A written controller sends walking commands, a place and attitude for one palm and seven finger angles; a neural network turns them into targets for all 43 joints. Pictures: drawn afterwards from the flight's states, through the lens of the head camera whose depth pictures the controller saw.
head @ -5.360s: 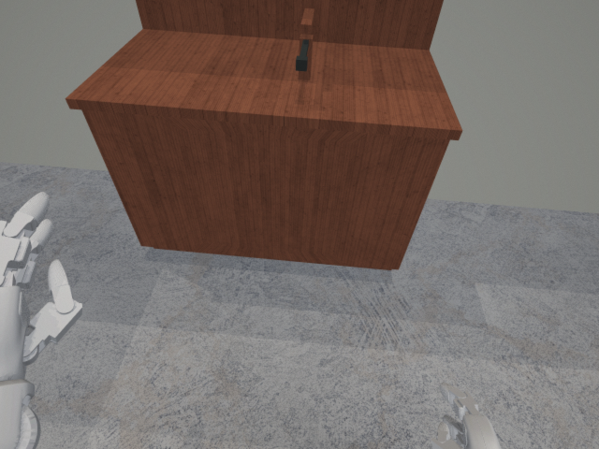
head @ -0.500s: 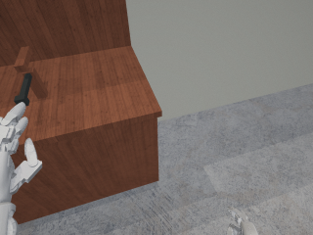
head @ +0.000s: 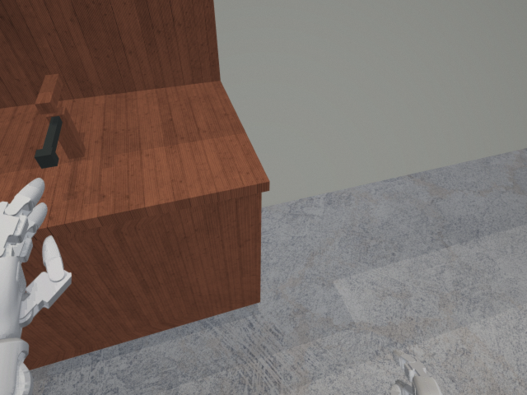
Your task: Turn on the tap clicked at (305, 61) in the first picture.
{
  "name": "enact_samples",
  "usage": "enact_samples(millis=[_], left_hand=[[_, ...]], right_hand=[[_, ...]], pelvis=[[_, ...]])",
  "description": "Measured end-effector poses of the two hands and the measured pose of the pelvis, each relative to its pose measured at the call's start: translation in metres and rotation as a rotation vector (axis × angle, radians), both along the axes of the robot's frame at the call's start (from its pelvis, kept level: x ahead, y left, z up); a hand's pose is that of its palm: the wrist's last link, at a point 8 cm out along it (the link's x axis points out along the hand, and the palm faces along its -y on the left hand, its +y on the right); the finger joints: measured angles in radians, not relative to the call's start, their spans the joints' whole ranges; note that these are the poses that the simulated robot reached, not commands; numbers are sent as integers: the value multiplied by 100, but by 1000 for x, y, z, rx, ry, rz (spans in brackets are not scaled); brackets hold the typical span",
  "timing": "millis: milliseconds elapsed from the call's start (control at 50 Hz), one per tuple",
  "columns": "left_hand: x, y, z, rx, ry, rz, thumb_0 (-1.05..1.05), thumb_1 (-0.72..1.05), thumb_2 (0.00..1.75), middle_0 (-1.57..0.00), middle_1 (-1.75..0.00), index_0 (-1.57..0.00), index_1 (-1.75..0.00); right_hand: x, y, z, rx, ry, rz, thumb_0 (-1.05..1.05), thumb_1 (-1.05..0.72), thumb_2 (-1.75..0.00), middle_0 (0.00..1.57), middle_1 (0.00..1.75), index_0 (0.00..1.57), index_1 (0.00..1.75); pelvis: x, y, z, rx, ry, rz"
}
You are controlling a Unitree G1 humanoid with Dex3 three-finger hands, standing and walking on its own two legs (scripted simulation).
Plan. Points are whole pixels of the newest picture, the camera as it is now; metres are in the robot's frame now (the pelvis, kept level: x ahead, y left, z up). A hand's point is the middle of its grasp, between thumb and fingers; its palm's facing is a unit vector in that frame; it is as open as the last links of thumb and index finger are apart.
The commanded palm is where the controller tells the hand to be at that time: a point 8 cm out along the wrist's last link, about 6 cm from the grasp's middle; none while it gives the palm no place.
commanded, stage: come to a stop and stand still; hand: left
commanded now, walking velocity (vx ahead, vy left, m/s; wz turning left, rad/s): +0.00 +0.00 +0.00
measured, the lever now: (47, 157) +0.49 +0.46 +0.09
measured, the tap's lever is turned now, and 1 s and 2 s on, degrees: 0 0 0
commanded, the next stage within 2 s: look again from close up in 0.68 s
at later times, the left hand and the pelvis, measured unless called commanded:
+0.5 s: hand (62, 260) +0.23 +0.26 +0.16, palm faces +0.40 -0.84 -0.37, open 7.5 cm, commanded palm +0.18 +0.30 +0.18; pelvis +0.02 +0.02 +0.00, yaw +0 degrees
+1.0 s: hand (56, 235) +0.25 +0.27 +0.17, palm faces +0.38 -0.85 -0.36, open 7.5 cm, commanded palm +0.19 +0.31 +0.18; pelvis +0.02 +0.03 +0.00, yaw -1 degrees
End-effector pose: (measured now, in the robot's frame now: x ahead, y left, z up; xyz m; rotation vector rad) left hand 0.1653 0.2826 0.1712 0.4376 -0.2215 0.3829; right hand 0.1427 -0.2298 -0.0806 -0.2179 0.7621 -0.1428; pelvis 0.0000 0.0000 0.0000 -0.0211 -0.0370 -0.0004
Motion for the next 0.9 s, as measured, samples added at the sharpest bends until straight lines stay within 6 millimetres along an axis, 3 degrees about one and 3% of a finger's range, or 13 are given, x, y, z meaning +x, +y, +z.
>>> enact_samples(millis=[240,600,780,840,900], left_hand=[[11,10,2,4,-3,-9,2,89,90,-21,-30,-20,-30],[26,15,-1,-15,4,2,2,89,90,-21,-30,-21,-30],[31,11,0,-15,9,-6,2,89,90,-21,-30,-21,-30],[45,34,28,155,-81,-2,2,88,90,-22,-30,-21,-30],[52,57,36,127,-152,53,2,88,90,-22,-30,-21,-30]], right_hand=[[-2,24,-2,17,28,31,1,-90,-90,20,30,20,30],[36,20,8,-10,-20,35,1,-90,-90,20,30,20,30],[44,19,10,-2,-29,36,1,-90,-90,20,30,20,30],[41,21,7,-16,-11,88,1,-90,-90,20,30,20,30],[38,22,8,4,-14,93,1,-90,-90,20,30,20,30]], pelvis=[[1,13,3,7,14,-2],[20,16,4,4,33,-2],[25,13,4,4,36,1],[19,9,2,-4,42,17],[15,12,2,-2,38,3]])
